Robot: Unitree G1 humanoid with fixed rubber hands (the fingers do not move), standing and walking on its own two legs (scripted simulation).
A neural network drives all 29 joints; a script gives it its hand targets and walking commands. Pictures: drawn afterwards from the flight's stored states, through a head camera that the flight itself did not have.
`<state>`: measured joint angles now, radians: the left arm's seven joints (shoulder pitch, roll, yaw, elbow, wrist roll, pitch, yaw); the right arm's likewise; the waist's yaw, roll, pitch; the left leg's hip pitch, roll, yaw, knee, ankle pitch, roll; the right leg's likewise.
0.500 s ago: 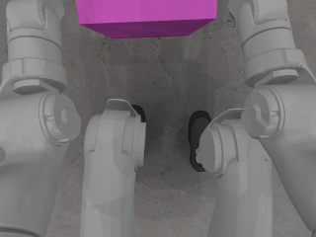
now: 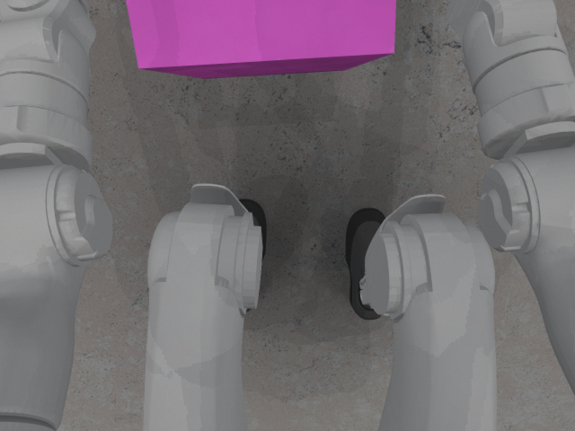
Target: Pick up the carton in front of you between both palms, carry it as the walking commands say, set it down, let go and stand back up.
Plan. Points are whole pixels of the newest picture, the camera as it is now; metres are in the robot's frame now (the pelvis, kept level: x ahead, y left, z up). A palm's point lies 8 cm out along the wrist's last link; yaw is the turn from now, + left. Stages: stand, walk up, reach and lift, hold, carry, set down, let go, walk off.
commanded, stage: set down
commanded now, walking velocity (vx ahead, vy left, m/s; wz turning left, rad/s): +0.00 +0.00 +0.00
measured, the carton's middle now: out of the picture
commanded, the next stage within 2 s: let go in 1.08 s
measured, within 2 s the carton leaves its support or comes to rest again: neither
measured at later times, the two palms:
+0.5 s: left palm out of the picture +0.53 +0.28 -0.01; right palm out of the picture +0.58 -0.10 -0.01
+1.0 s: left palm out of the picture +0.53 +0.29 +0.14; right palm out of the picture +0.58 -0.11 +0.14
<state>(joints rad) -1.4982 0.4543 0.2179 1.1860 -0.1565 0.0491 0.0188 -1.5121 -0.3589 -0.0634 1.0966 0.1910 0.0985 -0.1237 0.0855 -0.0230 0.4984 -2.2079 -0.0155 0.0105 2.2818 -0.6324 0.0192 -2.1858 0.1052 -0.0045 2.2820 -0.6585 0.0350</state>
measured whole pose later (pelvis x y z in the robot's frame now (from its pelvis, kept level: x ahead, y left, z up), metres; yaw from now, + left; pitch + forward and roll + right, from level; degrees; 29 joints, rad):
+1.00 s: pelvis +0.02 +0.00 +0.23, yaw +1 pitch +47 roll -2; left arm -1.22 0.36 0.33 0.90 -0.04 0.20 -0.05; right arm -1.24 -0.24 -0.26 0.86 0.01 0.23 -0.11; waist 0.07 -0.03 -0.02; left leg -1.79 -0.05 -0.03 1.37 -0.40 0.01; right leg -1.76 0.06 0.03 1.37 -0.43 0.02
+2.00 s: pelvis +0.11 -0.01 +0.42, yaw +3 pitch +6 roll +0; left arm 0.19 0.20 0.06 0.47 -0.01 0.01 -0.08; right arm 0.16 -0.20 -0.06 0.47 -0.01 0.02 0.03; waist 0.02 0.01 0.02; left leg -0.32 -0.03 -0.06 0.45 -0.23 0.00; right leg -0.31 0.04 0.05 0.47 -0.26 -0.02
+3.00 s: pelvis +0.14 +0.01 +0.42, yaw +2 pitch +0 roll +0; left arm 0.19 0.34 0.03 0.74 0.03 0.01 0.02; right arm 0.16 -0.33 -0.03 0.80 -0.04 0.00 -0.02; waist 0.00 -0.03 0.00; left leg -0.17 -0.05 -0.03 0.48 -0.30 0.03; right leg -0.15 0.03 0.07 0.47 -0.32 0.00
